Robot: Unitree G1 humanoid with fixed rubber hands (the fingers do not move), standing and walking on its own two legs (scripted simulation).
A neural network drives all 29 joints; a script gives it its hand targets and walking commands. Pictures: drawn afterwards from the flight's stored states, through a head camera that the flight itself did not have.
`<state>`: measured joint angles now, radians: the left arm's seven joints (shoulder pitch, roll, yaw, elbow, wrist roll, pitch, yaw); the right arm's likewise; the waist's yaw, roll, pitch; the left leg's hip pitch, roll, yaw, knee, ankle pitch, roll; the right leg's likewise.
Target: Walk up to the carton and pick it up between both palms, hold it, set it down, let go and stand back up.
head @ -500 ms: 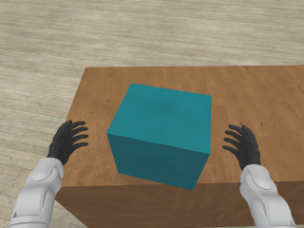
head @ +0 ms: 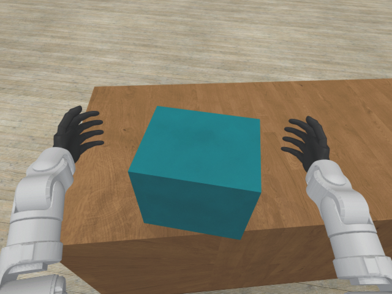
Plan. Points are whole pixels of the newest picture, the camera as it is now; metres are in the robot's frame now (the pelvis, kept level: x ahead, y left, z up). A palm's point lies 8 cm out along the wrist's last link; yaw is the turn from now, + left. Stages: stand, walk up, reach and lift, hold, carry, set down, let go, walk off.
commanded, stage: reach and lift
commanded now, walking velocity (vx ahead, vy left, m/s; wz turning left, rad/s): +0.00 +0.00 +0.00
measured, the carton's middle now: (199, 173) +0.38 -0.01 +0.00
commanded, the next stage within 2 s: none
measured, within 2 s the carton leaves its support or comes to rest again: neither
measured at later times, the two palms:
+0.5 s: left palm (83, 137) +0.40 +0.23 +0.13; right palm (297, 149) +0.36 -0.21 +0.10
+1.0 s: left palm (103, 164) +0.39 +0.21 +0.05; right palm (278, 169) +0.36 -0.19 +0.04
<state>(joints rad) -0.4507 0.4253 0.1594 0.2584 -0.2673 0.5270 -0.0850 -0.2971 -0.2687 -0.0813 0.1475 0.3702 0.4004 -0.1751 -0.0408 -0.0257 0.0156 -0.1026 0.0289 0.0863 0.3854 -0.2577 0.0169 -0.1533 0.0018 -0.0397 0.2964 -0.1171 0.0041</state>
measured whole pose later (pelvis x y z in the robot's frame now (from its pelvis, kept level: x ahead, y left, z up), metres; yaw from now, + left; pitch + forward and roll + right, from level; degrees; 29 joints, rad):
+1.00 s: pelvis -0.01 -0.01 -0.01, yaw +2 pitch +8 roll -2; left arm -0.70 0.33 -0.05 1.12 -0.26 -0.16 -0.06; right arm -0.59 -0.13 0.00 0.95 0.26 -0.13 -0.18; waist -0.07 0.01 -0.11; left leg -0.42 0.03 0.03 0.59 -0.31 0.01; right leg -0.45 -0.01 -0.09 0.48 -0.18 0.00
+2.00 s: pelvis -0.01 -0.01 -0.01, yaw +3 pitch +6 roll -1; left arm -0.76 0.14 0.23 1.21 0.13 -0.32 -0.11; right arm -0.58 0.06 -0.42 0.99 -0.15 -0.34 -0.20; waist -0.06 -0.01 -0.02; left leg -0.32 0.02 0.02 0.48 -0.26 0.00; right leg -0.34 -0.01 -0.10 0.37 -0.13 -0.01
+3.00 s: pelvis +0.02 -0.01 +0.00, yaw +3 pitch +4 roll -2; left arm -0.53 0.04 0.26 0.84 0.25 -0.22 -0.12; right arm -0.42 0.08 -0.38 0.93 -0.16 -0.49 -0.23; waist -0.03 -0.03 -0.01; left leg -0.17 0.03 0.02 0.34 -0.23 0.00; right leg -0.16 0.01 -0.10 0.18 -0.08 0.00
